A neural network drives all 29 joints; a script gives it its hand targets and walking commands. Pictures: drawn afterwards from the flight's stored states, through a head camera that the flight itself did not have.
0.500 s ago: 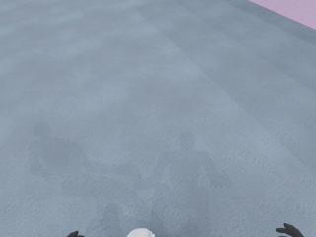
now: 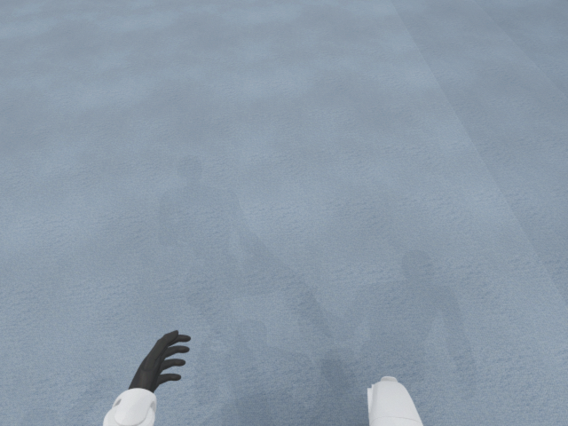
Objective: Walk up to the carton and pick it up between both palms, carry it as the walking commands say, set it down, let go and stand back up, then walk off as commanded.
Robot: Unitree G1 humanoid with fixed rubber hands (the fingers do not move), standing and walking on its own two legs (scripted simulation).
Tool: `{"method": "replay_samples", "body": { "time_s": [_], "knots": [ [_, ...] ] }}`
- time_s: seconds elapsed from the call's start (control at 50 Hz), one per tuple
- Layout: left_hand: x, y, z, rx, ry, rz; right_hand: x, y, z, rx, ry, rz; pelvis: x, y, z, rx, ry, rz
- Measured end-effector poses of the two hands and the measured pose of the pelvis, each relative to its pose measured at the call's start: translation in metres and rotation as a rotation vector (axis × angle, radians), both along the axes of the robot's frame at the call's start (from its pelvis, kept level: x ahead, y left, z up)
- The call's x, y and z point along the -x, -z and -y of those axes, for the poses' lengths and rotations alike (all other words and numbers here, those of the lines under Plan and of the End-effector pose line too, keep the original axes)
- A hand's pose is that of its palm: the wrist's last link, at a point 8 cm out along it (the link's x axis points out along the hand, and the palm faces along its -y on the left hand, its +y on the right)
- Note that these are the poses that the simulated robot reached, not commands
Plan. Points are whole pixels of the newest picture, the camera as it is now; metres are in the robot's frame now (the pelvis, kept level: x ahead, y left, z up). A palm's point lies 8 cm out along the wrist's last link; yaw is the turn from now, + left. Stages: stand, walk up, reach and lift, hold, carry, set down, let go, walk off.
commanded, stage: walk off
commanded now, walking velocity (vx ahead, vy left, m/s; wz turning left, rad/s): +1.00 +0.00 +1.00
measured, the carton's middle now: out of the picture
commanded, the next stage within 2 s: stand in 0.84 s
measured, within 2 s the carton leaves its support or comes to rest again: neither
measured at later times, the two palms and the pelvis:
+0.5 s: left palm (182, 379) +0.22 +0.19 -0.11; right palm (323, 108) +0.79 -0.09 -0.03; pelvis +0.44 -0.01 -0.01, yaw +30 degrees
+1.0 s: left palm (49, 126) +0.82 +0.61 -0.06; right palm (267, 87) +1.01 +0.05 -0.10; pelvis +0.82 +0.28 -0.01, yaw +55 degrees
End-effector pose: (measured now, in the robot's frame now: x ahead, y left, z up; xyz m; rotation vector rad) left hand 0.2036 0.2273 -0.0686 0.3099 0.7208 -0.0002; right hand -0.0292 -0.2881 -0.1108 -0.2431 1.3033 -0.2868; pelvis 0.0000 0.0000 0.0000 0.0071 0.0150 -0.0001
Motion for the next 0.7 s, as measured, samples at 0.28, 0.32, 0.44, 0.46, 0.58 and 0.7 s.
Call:
{"method": "replay_samples", "body": {
  "time_s": [0.28,0.32,0.44,0.46,0.58,0.7],
  "knots": [
    [-0.187,0.018,0.002,-0.021,-0.3,-0.009,-0.39,0.0,0.062,0.036,-0.32,0.107,-0.264,0.012,0.06,0.046,-0.313,-0.016],
    [-0.144,0.025,-0.012,-0.031,-0.446,-0.137,-0.487,-0.012,0.037,0.011,-0.461,0.202,-0.297,0.005,0.057,0.046,-0.357,-0.005],
    [-0.026,0.038,0.008,0.034,-0.791,-0.534,-0.737,-0.062,-0.11,-0.115,-0.801,0.529,-0.394,0.0,0.034,0.048,-0.473,0.007],
    [-0.018,0.04,0.018,0.058,-0.829,-0.589,-0.768,-0.069,-0.14,-0.146,-0.849,0.575,-0.41,0.001,0.027,0.046,-0.49,0.007],
    [-0.052,0.06,0.048,0.202,-0.979,-0.771,-0.894,-0.071,-0.31,-0.323,-1.048,0.702,-0.505,0.022,-0.031,0.03,-0.586,0.003],
    [-0.193,0.082,-0.067,0.188,-1.026,-0.556,-0.926,0.007,-0.328,-0.202,-0.989,0.398,-0.594,0.035,-0.115,0.01,-0.715,0.029]
  ]
}}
